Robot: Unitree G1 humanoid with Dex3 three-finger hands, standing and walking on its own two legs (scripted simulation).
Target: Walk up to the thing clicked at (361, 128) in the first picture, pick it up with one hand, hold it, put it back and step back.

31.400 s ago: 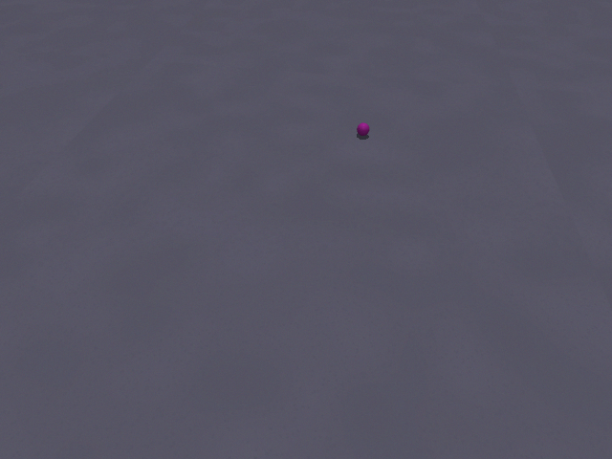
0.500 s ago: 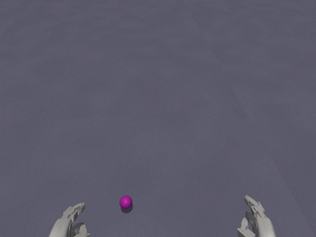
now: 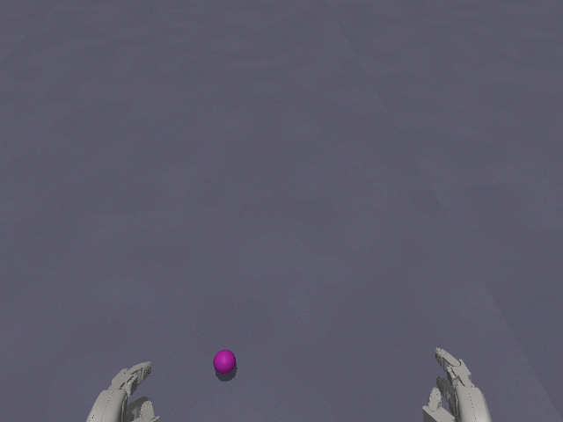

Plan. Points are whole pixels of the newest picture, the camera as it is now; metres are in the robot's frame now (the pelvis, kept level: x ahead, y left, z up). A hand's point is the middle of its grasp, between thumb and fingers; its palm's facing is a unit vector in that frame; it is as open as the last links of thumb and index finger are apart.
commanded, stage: home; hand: left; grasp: from above
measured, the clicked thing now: (224, 361) +0.45 +0.19 -0.68
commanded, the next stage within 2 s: stand in 0.04 s
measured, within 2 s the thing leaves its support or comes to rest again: neither
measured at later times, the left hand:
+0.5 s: hand out of the picture +0.08 +0.24 -0.11, palm faces +0.03 -0.95 -0.33, open 7.4 cm
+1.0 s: hand out of the picture +0.03 +0.24 -0.10, palm faces +0.04 -0.94 -0.33, open 7.4 cm
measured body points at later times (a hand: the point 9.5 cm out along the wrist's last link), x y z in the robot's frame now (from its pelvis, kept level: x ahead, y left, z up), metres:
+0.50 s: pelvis -0.01 +0.01 +0.04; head +0.01 +0.01 +0.49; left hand +0.08 +0.29 -0.09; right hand +0.09 -0.28 -0.08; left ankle +0.00 +0.12 -0.68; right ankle +0.00 -0.14 -0.68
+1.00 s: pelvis -0.01 +0.00 +0.06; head -0.01 +0.00 +0.51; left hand +0.03 +0.29 -0.08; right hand +0.06 -0.28 -0.08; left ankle +0.00 +0.12 -0.68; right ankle +0.00 -0.14 -0.68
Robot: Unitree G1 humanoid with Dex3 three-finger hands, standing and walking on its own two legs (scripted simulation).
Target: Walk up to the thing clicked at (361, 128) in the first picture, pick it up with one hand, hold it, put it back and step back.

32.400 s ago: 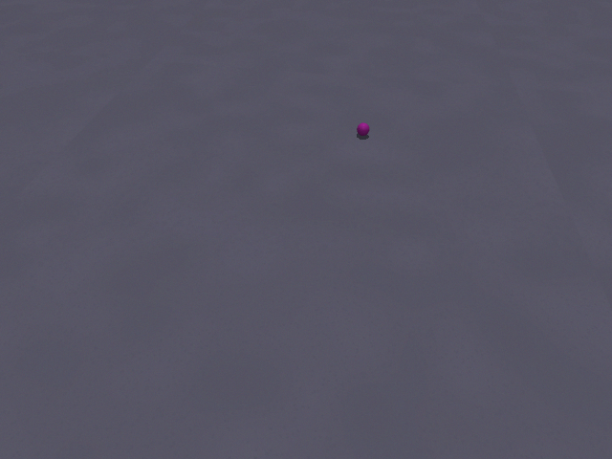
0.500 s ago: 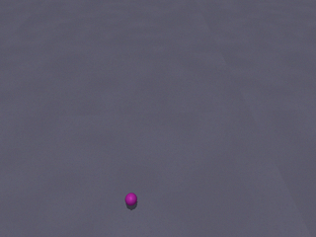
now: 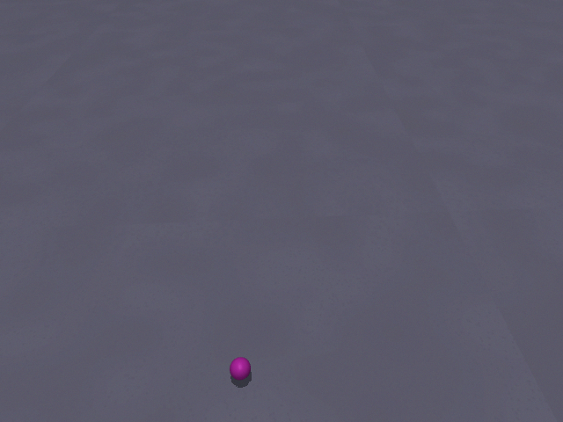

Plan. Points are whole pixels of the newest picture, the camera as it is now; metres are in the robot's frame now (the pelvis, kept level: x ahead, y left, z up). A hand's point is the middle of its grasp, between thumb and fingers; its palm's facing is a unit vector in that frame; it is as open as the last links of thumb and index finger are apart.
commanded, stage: stand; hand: left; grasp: from above
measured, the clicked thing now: (240, 368) +0.46 +0.18 -0.74
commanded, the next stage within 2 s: step back in 1.66 s
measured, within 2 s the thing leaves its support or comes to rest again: neither
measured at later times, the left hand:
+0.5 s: hand out of the picture +0.07 +0.23 -0.16, palm faces +0.02 -0.94 -0.33, open 7.4 cm
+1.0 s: hand out of the picture +0.09 +0.22 -0.15, palm faces +0.01 -0.94 -0.33, open 7.4 cm
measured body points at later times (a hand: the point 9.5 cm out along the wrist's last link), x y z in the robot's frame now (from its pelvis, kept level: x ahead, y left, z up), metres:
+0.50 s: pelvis +0.01 -0.01 +0.00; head +0.01 -0.02 +0.45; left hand +0.07 +0.27 -0.13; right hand +0.07 -0.30 -0.14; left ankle +0.01 +0.11 -0.74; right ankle +0.01 -0.14 -0.74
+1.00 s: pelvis +0.01 -0.02 +0.00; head +0.02 -0.03 +0.45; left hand +0.09 +0.27 -0.13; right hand +0.08 -0.32 -0.14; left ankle +0.01 +0.11 -0.74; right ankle +0.01 -0.14 -0.74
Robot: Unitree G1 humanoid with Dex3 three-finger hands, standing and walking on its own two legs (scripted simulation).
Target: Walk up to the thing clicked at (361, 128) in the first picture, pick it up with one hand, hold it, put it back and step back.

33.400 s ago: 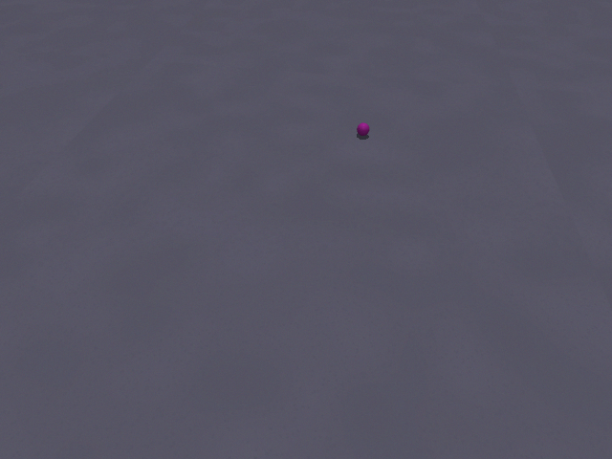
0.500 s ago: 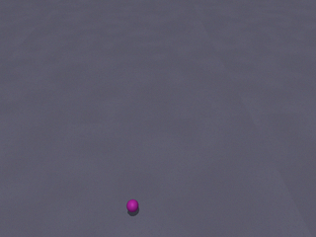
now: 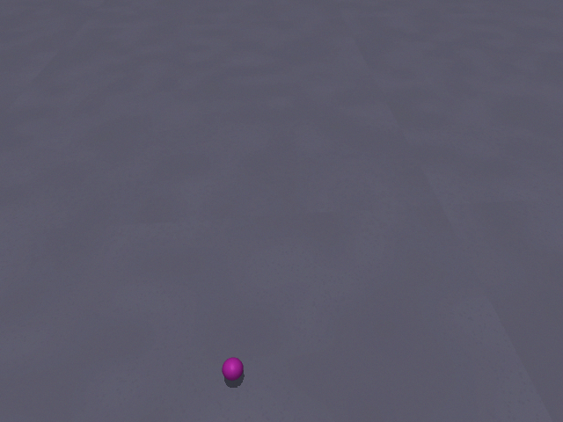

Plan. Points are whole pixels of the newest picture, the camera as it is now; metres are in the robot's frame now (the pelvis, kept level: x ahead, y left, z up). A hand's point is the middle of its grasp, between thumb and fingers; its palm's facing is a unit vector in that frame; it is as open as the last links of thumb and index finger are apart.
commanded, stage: stand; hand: left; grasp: from above
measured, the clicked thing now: (232, 368) +0.45 +0.21 -0.75
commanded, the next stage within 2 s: step back in 0.66 s
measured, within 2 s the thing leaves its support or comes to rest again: neither
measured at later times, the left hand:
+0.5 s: hand out of the picture +0.08 +0.24 -0.16, palm faces -0.01 -0.94 -0.34, open 7.4 cm
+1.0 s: hand out of the picture +0.10 +0.31 -0.18, palm faces -0.02 -0.93 -0.38, open 7.4 cm
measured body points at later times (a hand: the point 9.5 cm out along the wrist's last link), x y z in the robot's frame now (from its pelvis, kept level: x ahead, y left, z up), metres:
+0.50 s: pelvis +0.00 +0.00 +0.00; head +0.01 -0.01 +0.45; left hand +0.08 +0.29 -0.13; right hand +0.07 -0.30 -0.14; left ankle +0.00 +0.14 -0.75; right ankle -0.01 -0.12 -0.75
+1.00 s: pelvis -0.05 +0.04 -0.03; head +0.02 +0.07 +0.41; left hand +0.10 +0.36 -0.16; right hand +0.02 -0.29 -0.14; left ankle -0.05 +0.14 -0.75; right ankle -0.01 -0.12 -0.73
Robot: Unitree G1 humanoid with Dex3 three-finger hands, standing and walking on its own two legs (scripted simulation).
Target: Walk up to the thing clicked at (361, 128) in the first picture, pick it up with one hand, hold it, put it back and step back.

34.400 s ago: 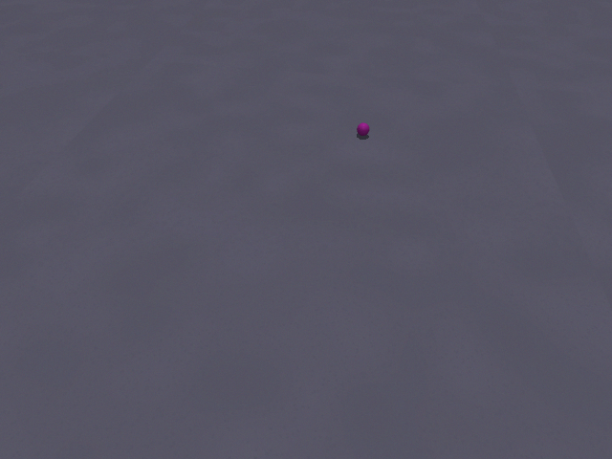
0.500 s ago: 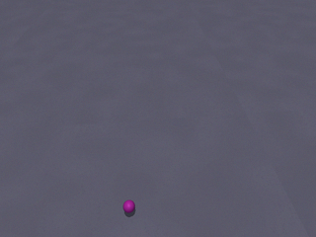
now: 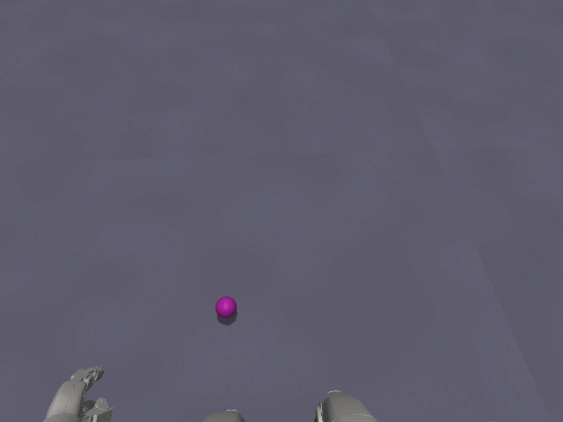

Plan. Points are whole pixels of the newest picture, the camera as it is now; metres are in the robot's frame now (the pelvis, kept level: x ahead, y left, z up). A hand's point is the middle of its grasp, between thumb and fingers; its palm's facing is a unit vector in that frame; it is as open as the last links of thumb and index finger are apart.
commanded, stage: step back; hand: left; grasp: from above
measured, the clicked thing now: (226, 307) +0.49 +0.16 -0.72
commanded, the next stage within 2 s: none
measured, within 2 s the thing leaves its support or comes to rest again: neither
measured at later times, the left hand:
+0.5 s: hand out of the picture +0.01 +0.25 -0.14, palm faces -0.11 -0.91 -0.40, open 7.3 cm
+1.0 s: hand out of the picture -0.13 +0.27 -0.14, palm faces -0.04 -0.93 -0.37, open 7.4 cm
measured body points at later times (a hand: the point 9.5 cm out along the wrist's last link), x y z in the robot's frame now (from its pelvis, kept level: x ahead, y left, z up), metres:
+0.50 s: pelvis -0.11 -0.01 +0.00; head -0.05 -0.03 +0.45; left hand +0.01 +0.30 -0.11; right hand -0.02 -0.33 -0.12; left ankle -0.04 +0.10 -0.69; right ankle -0.11 -0.12 -0.72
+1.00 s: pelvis -0.25 +0.01 +0.01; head -0.19 +0.03 +0.45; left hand -0.12 +0.32 -0.12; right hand -0.16 -0.31 -0.09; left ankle -0.19 +0.12 -0.72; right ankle -0.29 -0.14 -0.63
